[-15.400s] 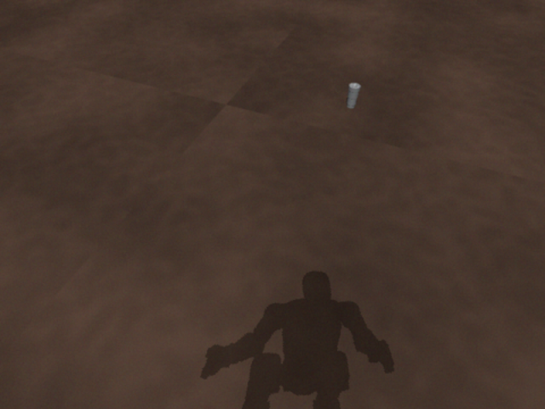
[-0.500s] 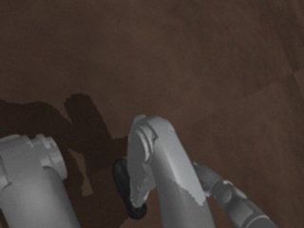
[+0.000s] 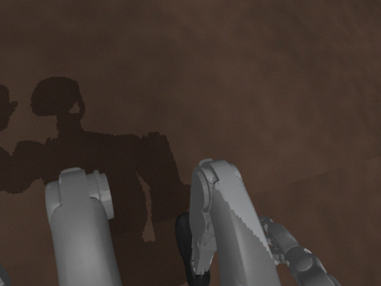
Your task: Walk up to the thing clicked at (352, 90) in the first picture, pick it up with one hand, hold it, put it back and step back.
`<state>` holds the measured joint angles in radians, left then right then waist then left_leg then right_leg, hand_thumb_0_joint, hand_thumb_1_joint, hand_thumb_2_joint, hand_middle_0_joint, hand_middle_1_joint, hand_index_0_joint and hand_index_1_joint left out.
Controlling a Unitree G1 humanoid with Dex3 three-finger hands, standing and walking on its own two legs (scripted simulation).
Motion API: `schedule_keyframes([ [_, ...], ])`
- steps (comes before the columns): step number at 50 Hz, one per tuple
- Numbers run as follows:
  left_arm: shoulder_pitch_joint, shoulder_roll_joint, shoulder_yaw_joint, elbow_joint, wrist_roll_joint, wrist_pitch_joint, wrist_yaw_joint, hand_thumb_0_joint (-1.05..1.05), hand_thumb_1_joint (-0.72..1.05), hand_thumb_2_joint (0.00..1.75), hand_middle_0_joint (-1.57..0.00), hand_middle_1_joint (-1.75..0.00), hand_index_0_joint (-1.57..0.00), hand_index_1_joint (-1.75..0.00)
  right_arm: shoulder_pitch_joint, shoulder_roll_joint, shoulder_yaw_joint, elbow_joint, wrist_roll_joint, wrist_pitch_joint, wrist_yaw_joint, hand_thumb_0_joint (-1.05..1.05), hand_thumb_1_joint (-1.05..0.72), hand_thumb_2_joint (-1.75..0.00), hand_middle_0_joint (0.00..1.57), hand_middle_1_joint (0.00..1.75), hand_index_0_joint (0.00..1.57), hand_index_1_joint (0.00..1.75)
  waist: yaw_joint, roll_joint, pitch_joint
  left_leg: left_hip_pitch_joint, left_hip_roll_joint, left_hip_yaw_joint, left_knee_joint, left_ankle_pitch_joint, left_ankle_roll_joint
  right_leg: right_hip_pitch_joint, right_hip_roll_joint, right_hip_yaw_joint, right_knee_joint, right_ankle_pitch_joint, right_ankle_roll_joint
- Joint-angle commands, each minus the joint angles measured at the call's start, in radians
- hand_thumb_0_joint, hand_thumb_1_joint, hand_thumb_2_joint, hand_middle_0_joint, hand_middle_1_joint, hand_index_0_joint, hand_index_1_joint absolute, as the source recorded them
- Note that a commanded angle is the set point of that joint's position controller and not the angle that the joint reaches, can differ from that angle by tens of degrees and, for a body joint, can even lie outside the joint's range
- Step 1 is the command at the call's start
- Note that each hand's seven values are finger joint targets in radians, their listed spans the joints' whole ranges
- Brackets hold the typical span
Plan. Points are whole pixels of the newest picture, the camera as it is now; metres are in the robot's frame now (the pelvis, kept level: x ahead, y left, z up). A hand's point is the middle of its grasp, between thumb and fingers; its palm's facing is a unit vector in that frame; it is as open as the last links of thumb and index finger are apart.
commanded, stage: settle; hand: left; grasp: from the side
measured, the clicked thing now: out of the picture +0.40 +0.38 -0.09
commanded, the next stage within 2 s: lift in 1.08 s
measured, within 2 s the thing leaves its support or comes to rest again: neither
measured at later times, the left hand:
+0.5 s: hand out of the picture +0.41 +0.37 +0.01, palm faces +0.43 -0.90 -0.04, open 9.6 cm
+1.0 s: hand out of the picture +0.41 +0.36 +0.04, palm faces +0.45 -0.89 -0.05, open 9.6 cm
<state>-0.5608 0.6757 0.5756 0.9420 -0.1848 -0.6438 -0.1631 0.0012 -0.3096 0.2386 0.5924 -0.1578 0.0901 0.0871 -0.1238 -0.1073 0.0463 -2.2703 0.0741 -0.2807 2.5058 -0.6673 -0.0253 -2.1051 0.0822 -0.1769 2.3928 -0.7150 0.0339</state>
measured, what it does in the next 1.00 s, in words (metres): rises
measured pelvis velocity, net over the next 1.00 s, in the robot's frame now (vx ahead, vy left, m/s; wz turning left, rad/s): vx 0.01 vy -0.01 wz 0.09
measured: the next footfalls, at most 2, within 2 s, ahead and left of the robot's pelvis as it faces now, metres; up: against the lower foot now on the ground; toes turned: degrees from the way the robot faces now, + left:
none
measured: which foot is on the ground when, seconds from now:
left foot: down 0.00-1.00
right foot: down 0.00-1.00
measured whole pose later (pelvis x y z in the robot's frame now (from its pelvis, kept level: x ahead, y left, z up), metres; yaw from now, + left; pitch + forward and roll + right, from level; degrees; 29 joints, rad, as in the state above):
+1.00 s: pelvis +0.01 -0.01 +0.06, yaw +5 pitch +30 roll -7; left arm -0.61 0.53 0.57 0.86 -0.15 -0.52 -0.19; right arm 0.08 -0.27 0.08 0.66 -0.08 0.05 0.04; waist -0.09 -0.03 -0.07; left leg -2.18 0.08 -0.17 2.28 -0.65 -0.02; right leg -2.05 0.05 -0.10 2.24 -0.73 0.01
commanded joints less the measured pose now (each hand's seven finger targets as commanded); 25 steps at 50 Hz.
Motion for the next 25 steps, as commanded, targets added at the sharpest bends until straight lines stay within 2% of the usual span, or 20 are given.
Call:
schedule_keyframes([
  [1,-0.214,0.257,0.028,-0.187,-0.005,-0.041,-0.030,0.00,0.24,1.26,-1.21,-1.37,-1.23,-1.38,0.076,-0.263,-0.127,-0.047,0.018,-0.012,-0.030,0.00,-0.87,-0.89,0.20,0.30,0.20,0.30,0.000,0.356,-0.607,0.436,0.012,0.119,-0.313,0.026,0.038,0.212,0.031,-0.035,-0.257,0.141,-0.067],
  [3,-0.243,0.244,0.028,-0.228,-0.022,-0.038,-0.045,0.00,0.20,1.27,-1.21,-1.38,-1.22,-1.39,0.087,-0.254,-0.135,-0.047,0.025,-0.015,-0.035,0.00,-0.88,-0.89,0.20,0.30,0.20,0.30,0.005,0.354,-0.640,0.442,0.011,0.132,-0.314,0.041,0.040,0.239,0.027,-0.020,-0.266,0.152,-0.065],
  [4,-0.312,0.282,0.060,-0.317,-0.030,-0.046,-0.047,0.00,0.22,1.27,-1.20,-1.37,-1.21,-1.38,0.107,-0.252,-0.141,-0.029,0.026,-0.016,-0.037,0.00,-0.87,-0.89,0.20,0.30,0.20,0.30,0.012,0.373,-0.672,0.457,0.009,0.133,-0.318,0.057,0.038,0.249,0.025,-0.017,-0.265,0.167,-0.066],
  [5,-0.267,0.272,0.064,-0.263,-0.033,-0.034,-0.051,0.00,0.20,1.26,-1.20,-1.38,-1.22,-1.38,0.107,-0.250,-0.145,-0.028,0.032,-0.018,-0.038,0.00,-0.88,-0.89,0.20,0.30,0.20,0.30,0.022,0.372,-0.678,0.473,0.008,0.136,-0.325,0.064,0.038,0.239,0.024,-0.015,-0.264,0.164,-0.068],
  [6,-0.239,0.237,0.043,-0.231,-0.034,-0.024,-0.059,0.00,0.20,1.26,-1.20,-1.37,-1.22,-1.37,0.104,-0.248,-0.145,-0.037,0.036,-0.021,-0.039,0.00,-0.88,-0.89,0.20,0.30,0.20,0.30,0.016,0.363,-0.656,0.464,0.008,0.137,-0.335,0.059,0.038,0.236,0.022,-0.017,-0.270,0.155,-0.068],
  [7,-0.226,0.217,0.042,-0.224,-0.040,-0.018,-0.065,0.00,0.18,1.26,-1.21,-1.38,-1.22,-1.38,0.104,-0.249,-0.151,-0.043,0.041,-0.022,-0.041,0.00,-0.88,-0.90,0.20,0.30,0.20,0.30,0.014,0.348,-0.651,0.468,0.008,0.136,-0.343,0.058,0.038,0.227,0.022,-0.020,-0.274,0.152,-0.069],
  [9,-0.237,0.255,0.066,-0.242,-0.033,-0.010,-0.066,0.00,0.21,1.27,-1.21,-1.37,-1.22,-1.38,0.111,-0.247,-0.161,-0.034,0.047,-0.023,-0.048,0.00,-0.88,-0.90,0.20,0.30,0.20,0.30,0.031,0.350,-0.667,0.478,0.009,0.144,-0.351,0.071,0.038,0.238,0.020,-0.011,-0.284,0.157,-0.069],
  [10,-0.277,0.278,0.084,-0.300,-0.033,-0.010,-0.070,0.00,0.19,1.28,-1.21,-1.39,-1.23,-1.39,0.131,-0.241,-0.166,-0.017,0.046,-0.021,-0.050,0.00,-0.88,-0.89,0.20,0.30,0.20,0.30,0.035,0.366,-0.701,0.500,0.010,0.148,-0.350,0.096,0.036,0.259,0.018,-0.005,-0.284,0.179,-0.069],
  [11,-0.213,0.225,0.051,-0.222,-0.029,0.007,-0.076,0.00,0.19,1.27,-1.21,-1.38,-1.23,-1.39,0.126,-0.234,-0.164,-0.026,0.048,-0.021,-0.049,0.00,-0.88,-0.90,0.20,0.30,0.20,0.30,0.030,0.348,-0.696,0.487,0.009,0.151,-0.351,0.106,0.040,0.278,0.016,-0.001,-0.291,0.189,-0.065],
  [12,-0.291,0.253,0.076,-0.330,-0.040,0.000,-0.080,0.00,0.19,1.27,-1.21,-1.38,-1.22,-1.38,0.142,-0.233,-0.172,-0.014,0.049,-0.022,-0.052,0.00,-0.88,-0.90,0.20,0.30,0.20,0.30,0.036,0.344,-0.718,0.496,0.010,0.154,-0.350,0.121,0.041,0.282,0.015,0.003,-0.299,0.203,-0.064],
  [13,-0.213,0.199,0.044,-0.211,-0.032,0.020,-0.082,0.00,0.17,1.26,-1.21,-1.38,-1.23,-1.39,0.131,-0.227,-0.171,-0.018,0.053,-0.025,-0.050,0.00,-0.89,-0.90,0.20,0.30,0.20,0.30,0.027,0.325,-0.696,0.480,0.008,0.157,-0.355,0.120,0.043,0.285,0.014,0.006,-0.300,0.198,-0.063],
  [14,-0.282,0.243,0.077,-0.319,-0.038,0.013,-0.082,0.00,0.19,1.27,-1.21,-1.37,-1.22,-1.38,0.155,-0.226,-0.176,-0.012,0.053,-0.027,-0.052,0.00,-0.88,-0.90,0.20,0.30,0.20,0.30,0.035,0.317,-0.724,0.480,0.009,0.158,-0.350,0.137,0.044,0.308,0.013,0.010,-0.310,0.217,-0.060],
  [15,-0.238,0.241,0.074,-0.265,-0.031,0.024,-0.083,0.00,0.17,1.25,-1.21,-1.36,-1.22,-1.37,0.146,-0.221,-0.180,-0.012,0.056,-0.026,-0.052,0.00,-0.88,-0.90,0.20,0.30,0.20,0.30,0.043,0.312,-0.731,0.478,0.008,0.165,-0.352,0.140,0.047,0.314,0.013,0.019,-0.317,0.213,-0.059],
  [16,-0.262,0.244,0.085,-0.290,-0.036,0.029,-0.083,0.00,0.18,1.25,-1.20,-1.36,-1.21,-1.36,0.157,-0.226,-0.188,-0.005,0.058,-0.027,-0.054,0.00,-0.88,-0.90,0.20,0.30,0.20,0.30,0.047,0.310,-0.736,0.494,0.010,0.166,-0.351,0.149,0.049,0.305,0.012,0.020,-0.321,0.220,-0.060],
  [17,-0.246,0.201,0.062,-0.256,-0.034,0.036,-0.084,0.00,0.18,1.26,-1.19,-1.35,-1.20,-1.36,0.154,-0.218,-0.188,-0.005,0.057,-0.027,-0.054,0.00,-0.88,-0.90,0.20,0.30,0.20,0.30,0.036,0.307,-0.718,0.487,0.009,0.167,-0.356,0.145,0.047,0.305,0.012,0.018,-0.323,0.213,-0.060],
  [19,-0.249,0.183,0.061,-0.256,-0.036,0.047,-0.085,0.00,0.17,1.24,-1.20,-1.35,-1.21,-1.36,0.162,-0.219,-0.197,0.001,0.060,-0.030,-0.056,0.00,-0.89,-0.90,0.20,0.30,0.20,0.30,0.035,0.297,-0.721,0.492,0.009,0.168,-0.363,0.145,0.048,0.307,0.010,0.019,-0.333,0.212,-0.060],
  [20,-0.258,0.199,0.072,-0.294,-0.033,0.048,-0.085,0.00,0.18,1.26,-1.19,-1.35,-1.20,-1.36,0.175,-0.220,-0.202,0.004,0.060,-0.032,-0.056,0.00,-0.88,-0.90,0.20,0.30,0.20,0.30,0.044,0.299,-0.746,0.511,0.010,0.169,-0.364,0.175,0.048,0.332,0.008,0.019,-0.334,0.240,-0.058],
  [21,-0.258,0.209,0.067,-0.291,-0.025,0.052,-0.085,0.00,0.17,1.24,-1.19,-1.34,-1.20,-1.35,0.162,-0.220,-0.205,-0.004,0.063,-0.031,-0.059,0.00,-0.88,-0.90,0.20,0.30,0.20,0.30,0.050,0.307,-0.745,0.512,0.009,0.169,-0.377,0.156,0.048,0.320,0.008,0.020,-0.337,0.215,-0.061],
  [23,-0.251,0.198,0.059,-0.291,-0.010,0.063,-0.081,0.00,0.16,1.23,-1.19,-1.34,-1.20,-1.35,0.167,-0.213,-0.213,-0.005,0.064,-0.030,-0.058,0.00,-0.88,-0.90,0.20,0.30,0.20,0.30,0.052,0.297,-0.746,0.511,0.009,0.173,-0.391,0.151,0.048,0.327,0.006,0.022,-0.346,0.206,-0.062],
  [25,-0.274,0.172,0.054,-0.319,-0.010,0.064,-0.073,0.00,0.18,1.25,-1.20,-1.35,-1.21,-1.36,0.173,-0.205,-0.215,0.000,0.064,-0.033,-0.059,0.00,-0.88,-0.90,0.20,0.30,0.20,0.30,0.048,0.305,-0.763,0.536,0.009,0.173,-0.398,0.167,0.047,0.329,0.006,0.021,-0.348,0.221,-0.062],
])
